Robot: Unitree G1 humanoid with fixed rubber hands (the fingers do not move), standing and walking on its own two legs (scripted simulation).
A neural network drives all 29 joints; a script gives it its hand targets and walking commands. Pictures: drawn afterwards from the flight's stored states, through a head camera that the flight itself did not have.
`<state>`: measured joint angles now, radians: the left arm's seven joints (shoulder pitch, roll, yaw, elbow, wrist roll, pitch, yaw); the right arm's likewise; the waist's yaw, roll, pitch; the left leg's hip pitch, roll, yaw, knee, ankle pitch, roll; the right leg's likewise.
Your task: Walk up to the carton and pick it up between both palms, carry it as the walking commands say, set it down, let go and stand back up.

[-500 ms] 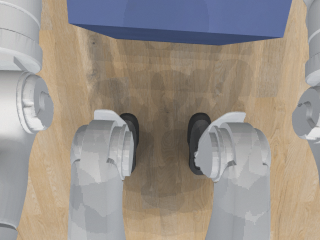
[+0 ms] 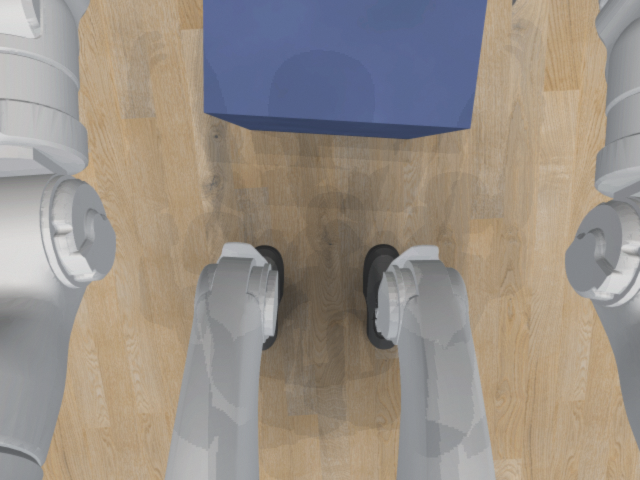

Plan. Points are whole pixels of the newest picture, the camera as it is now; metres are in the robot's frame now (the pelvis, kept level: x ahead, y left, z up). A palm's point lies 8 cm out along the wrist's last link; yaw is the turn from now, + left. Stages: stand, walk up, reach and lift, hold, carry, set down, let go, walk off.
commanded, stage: set down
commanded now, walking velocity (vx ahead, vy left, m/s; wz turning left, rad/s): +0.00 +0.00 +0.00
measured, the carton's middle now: (338, 29) +0.57 -0.01 -0.33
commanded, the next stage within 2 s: let go in 0.70 s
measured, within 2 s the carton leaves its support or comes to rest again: neither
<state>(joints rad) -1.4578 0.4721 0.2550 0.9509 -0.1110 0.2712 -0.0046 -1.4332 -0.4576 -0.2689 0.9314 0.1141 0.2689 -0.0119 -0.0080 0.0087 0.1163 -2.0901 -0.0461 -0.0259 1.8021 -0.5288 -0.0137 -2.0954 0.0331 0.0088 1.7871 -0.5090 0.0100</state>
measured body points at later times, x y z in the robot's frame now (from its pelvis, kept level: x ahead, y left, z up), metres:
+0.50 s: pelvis +0.02 +0.00 +0.14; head +0.37 +0.00 +0.43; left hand +0.60 +0.23 +0.04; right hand +0.59 -0.24 +0.04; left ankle +0.09 +0.12 -0.45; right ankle +0.10 -0.12 -0.45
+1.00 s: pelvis +0.06 +0.00 +0.21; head +0.37 +0.00 +0.54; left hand +0.53 +0.23 +0.09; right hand +0.52 -0.24 +0.09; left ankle +0.09 +0.12 -0.45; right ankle +0.10 -0.12 -0.45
